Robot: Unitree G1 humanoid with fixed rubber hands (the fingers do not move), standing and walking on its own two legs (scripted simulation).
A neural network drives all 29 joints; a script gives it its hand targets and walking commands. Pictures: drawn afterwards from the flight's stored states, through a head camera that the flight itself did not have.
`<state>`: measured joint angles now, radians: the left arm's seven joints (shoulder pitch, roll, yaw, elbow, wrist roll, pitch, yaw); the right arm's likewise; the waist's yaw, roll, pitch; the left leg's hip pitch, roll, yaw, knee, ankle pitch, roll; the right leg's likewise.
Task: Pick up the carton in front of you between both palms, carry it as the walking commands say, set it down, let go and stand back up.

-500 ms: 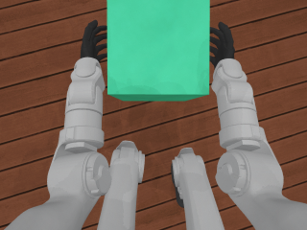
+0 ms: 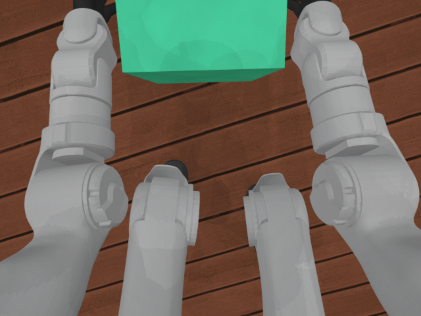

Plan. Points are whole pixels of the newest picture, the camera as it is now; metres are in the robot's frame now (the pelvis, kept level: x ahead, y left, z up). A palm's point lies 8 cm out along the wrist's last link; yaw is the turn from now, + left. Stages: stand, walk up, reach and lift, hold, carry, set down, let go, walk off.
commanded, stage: set down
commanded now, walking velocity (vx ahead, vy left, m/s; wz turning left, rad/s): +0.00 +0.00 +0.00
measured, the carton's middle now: (202, 15) +0.55 +0.08 -0.25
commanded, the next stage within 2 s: none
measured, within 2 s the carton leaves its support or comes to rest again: rests again in 0.36 s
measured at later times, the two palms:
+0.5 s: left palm (102, 25) +0.51 +0.23 -0.20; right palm (305, 14) +0.55 -0.07 -0.20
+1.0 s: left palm (102, 22) +0.52 +0.23 -0.20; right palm (307, 15) +0.56 -0.08 -0.20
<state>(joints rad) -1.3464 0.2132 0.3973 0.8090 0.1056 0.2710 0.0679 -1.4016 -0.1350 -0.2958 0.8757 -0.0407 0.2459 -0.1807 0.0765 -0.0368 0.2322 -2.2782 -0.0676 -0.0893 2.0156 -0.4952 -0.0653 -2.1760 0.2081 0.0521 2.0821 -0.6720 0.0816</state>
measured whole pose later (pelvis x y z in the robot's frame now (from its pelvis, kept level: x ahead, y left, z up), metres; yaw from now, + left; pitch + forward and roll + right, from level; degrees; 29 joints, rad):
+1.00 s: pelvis -0.01 +0.00 -0.03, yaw +0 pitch +35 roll +0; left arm -1.46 0.29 0.49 0.99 0.16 0.20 -0.09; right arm -1.53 -0.20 -0.32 1.04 -0.11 0.18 -0.03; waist 0.09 -0.04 0.42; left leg -2.24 -0.01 -0.05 2.15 -0.52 -0.05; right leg -2.17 0.17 0.03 2.22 -0.67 0.04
